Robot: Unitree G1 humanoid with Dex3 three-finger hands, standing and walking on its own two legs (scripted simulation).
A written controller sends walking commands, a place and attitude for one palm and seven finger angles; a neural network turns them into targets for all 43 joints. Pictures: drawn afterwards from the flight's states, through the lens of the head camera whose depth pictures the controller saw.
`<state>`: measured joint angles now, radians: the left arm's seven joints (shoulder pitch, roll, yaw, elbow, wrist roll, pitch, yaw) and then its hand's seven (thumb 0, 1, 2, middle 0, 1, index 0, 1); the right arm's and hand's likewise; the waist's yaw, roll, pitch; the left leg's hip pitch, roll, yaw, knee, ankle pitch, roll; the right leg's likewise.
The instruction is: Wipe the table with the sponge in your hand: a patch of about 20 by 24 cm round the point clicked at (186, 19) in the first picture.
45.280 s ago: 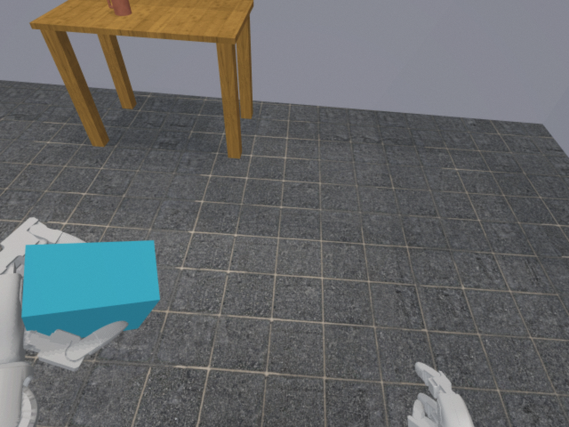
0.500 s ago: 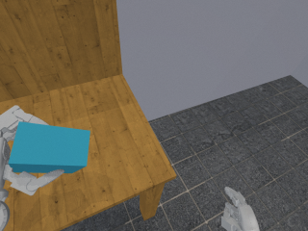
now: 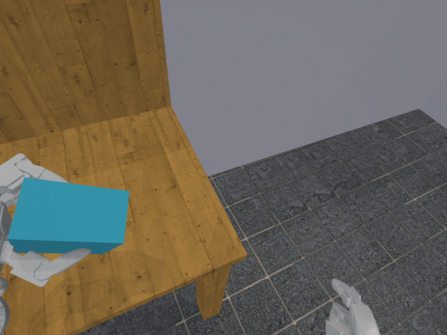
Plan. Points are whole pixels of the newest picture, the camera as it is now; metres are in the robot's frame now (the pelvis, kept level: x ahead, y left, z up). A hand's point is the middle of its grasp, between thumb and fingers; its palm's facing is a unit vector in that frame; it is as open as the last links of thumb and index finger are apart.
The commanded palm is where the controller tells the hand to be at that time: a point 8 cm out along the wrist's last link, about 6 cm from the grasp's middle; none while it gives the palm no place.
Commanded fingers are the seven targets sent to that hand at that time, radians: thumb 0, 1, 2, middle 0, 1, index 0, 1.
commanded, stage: shuffle to correct the standing spot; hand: left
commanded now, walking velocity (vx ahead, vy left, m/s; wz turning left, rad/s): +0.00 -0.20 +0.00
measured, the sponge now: (85, 223) +0.23 +0.21 +0.14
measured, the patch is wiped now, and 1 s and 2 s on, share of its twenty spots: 0.00 0.00 0.00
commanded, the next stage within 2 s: none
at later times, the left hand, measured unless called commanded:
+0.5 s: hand (43, 222) +0.22 +0.24 +0.16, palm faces +0.29 -0.87 -0.40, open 10.6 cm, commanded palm +0.16 +0.28 +0.18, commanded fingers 0.00 0.10 1.30 -1.20 -1.60 -1.20 -1.60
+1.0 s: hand (41, 225) +0.21 +0.24 +0.16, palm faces +0.29 -0.87 -0.41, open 10.6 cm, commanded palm +0.15 +0.28 +0.18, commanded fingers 0.00 0.10 1.30 -1.20 -1.60 -1.20 -1.60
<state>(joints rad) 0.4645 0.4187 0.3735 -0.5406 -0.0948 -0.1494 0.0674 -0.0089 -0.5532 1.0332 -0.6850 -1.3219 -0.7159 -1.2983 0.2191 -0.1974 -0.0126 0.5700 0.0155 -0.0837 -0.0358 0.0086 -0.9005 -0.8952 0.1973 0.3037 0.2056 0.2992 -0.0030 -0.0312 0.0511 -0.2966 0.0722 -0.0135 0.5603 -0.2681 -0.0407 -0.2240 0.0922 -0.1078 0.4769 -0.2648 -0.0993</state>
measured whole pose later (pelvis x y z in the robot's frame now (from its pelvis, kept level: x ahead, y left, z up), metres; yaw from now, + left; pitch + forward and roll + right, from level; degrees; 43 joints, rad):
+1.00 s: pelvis -0.01 +0.00 +0.00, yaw +0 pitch +0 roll -1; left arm 0.48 0.42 0.37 -0.53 -0.09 -0.14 0.07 -0.01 -0.55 1.03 -0.68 -1.32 -0.72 -1.30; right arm 0.22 -0.19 -0.01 0.56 0.02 -0.07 -0.03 0.01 -0.90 -0.90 0.20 0.30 0.21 0.30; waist -0.01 -0.02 0.05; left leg -0.29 0.07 -0.01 0.55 -0.25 -0.04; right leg -0.21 0.09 -0.11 0.45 -0.24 -0.10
